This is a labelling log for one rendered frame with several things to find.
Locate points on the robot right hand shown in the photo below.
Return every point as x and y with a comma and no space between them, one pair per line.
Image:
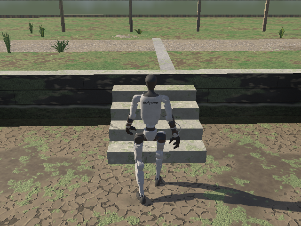
177,141

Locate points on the right robot forearm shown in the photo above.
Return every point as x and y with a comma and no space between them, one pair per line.
173,127

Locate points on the left robot shin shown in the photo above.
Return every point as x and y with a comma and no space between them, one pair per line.
139,179

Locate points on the left robot upper arm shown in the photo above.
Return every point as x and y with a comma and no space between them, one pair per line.
133,107

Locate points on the humanoid robot head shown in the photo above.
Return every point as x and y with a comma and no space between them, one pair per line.
151,81

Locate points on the robot left hand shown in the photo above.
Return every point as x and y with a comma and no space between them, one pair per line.
131,128

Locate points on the right robot upper arm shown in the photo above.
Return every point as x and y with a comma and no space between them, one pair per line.
168,109

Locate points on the left robot forearm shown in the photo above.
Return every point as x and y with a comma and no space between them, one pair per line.
129,122

